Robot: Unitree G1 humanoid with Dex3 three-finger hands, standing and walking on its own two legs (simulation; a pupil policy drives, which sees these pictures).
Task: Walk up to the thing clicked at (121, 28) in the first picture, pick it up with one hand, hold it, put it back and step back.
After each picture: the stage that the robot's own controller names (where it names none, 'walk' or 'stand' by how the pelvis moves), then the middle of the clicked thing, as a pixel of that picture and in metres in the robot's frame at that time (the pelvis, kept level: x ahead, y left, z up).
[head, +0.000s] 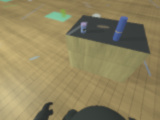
stand; (119, 29) +0.91 -0.25 +0.04
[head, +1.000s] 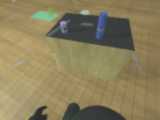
rise first; (101, 26) +0.83 +0.00 +0.07
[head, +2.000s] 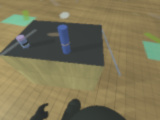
stand; (64, 40) +0.56 +0.28 +0.06
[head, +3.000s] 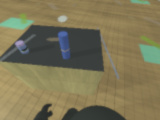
stand; (64, 46) +0.54 +0.25 +0.04
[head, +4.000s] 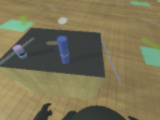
stand; (64, 51) +0.49 +0.25 +0.04
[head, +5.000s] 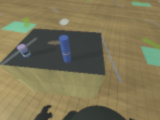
stand; (65, 50) +0.52 +0.25 +0.04
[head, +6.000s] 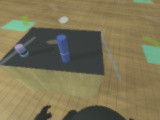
stand; (64, 50) +0.51 +0.26 +0.04
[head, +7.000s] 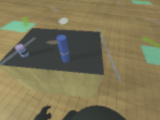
stand; (64, 50) +0.51 +0.26 +0.04
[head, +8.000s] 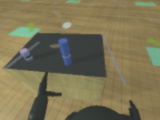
rise first; (65, 53) +0.49 +0.27 +0.04
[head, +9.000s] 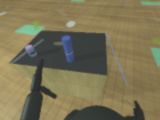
go down; (68, 50) +0.52 +0.26 +0.04
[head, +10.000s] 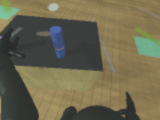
go down; (58, 44) +0.51 +0.24 +0.06
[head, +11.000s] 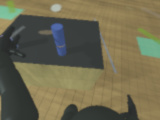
go down; (60, 41) +0.52 +0.24 +0.07
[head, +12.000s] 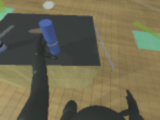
close in; (51, 39) +0.51 +0.27 +0.10
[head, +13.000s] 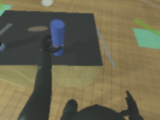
lift; (58, 40) +0.49 +0.22 +0.10
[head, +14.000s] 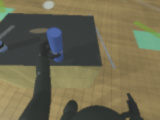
lift; (56, 47) +0.44 +0.22 +0.10
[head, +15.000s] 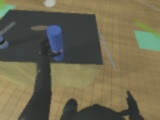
lift; (57, 46) +0.44 +0.22 +0.11
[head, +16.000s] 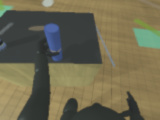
lift; (55, 45) +0.45 +0.23 +0.11
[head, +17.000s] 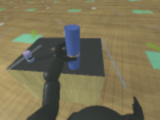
lift; (73, 50) +0.33 +0.13 +0.25
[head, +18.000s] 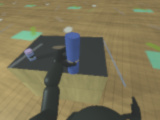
hold; (73, 56) +0.32 +0.14 +0.21
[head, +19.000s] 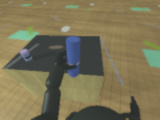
hold; (73, 59) +0.32 +0.13 +0.18
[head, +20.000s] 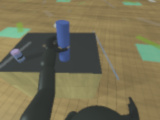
crouch; (63, 43) +0.43 +0.19 +0.21
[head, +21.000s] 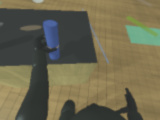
lower; (52, 42) +0.48 +0.23 +0.08
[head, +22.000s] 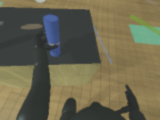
lower; (53, 38) +0.49 +0.22 +0.11
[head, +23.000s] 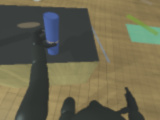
lower; (52, 37) +0.50 +0.22 +0.11
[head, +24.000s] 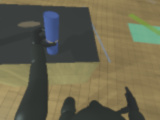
lower; (52, 36) +0.50 +0.22 +0.11
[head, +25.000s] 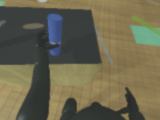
loosen; (55, 37) +0.50 +0.22 +0.11
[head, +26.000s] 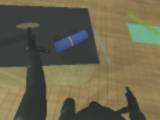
withdraw; (71, 40) +0.56 +0.11 +0.02
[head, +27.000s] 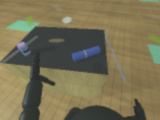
sink last; (86, 53) +0.55 +0.10 -0.02
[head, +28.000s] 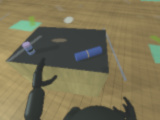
stand; (88, 53) +0.57 +0.09 -0.04
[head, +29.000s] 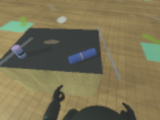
stand; (82, 55) +0.54 +0.11 -0.04
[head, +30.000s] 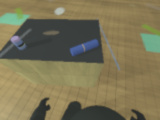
walk; (84, 47) +0.58 +0.09 -0.03
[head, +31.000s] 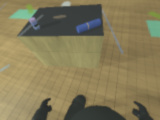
walk; (88, 25) +0.85 +0.09 -0.02
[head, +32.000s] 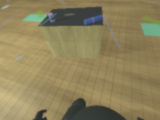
walk; (93, 20) +1.19 +0.10 -0.04
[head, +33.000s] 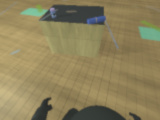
stand; (96, 20) +1.18 +0.01 -0.04
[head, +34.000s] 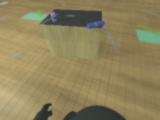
stand; (95, 24) +1.18 +0.00 -0.05
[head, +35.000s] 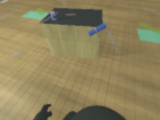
stand; (97, 29) +1.10 -0.02 -0.10
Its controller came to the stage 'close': yes
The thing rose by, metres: 0.20
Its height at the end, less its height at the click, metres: -0.14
